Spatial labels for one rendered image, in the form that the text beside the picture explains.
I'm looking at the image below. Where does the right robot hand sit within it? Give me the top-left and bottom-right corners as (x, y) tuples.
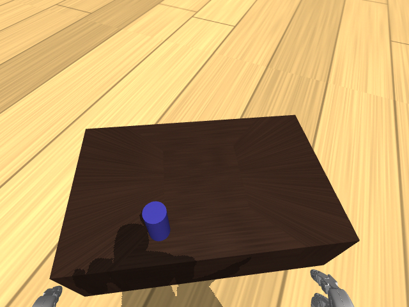
(310, 269), (354, 307)

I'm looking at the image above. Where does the can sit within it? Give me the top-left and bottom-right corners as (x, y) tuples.
(142, 201), (170, 241)

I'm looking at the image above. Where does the left robot hand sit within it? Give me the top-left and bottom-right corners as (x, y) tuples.
(32, 286), (63, 307)

